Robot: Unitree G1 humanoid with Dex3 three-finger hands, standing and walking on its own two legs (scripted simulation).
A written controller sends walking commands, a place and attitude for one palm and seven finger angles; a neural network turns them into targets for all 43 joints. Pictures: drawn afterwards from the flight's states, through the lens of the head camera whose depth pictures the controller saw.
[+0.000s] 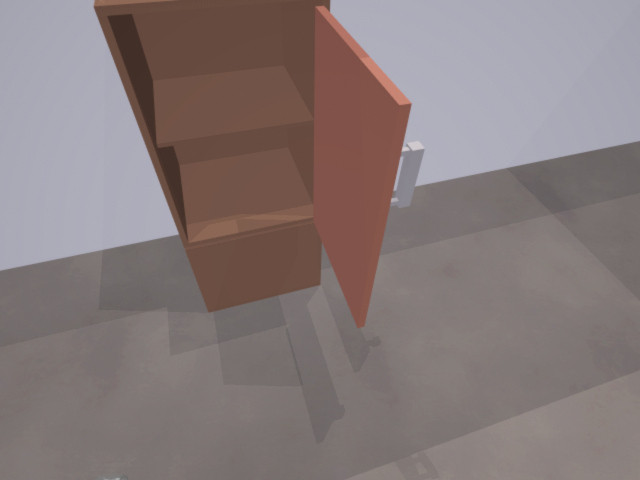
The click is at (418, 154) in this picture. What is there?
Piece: cupboard door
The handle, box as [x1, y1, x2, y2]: [390, 141, 424, 207]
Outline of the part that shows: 418,141 407,143 406,146 402,148 401,156 404,156 395,197 391,199 390,205 396,204 399,207 409,205 424,149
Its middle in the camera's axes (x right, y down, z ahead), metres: +0.13 -0.10 +0.67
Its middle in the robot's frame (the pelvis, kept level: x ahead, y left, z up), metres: +0.58 -0.10 +0.05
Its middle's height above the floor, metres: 0.82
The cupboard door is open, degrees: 90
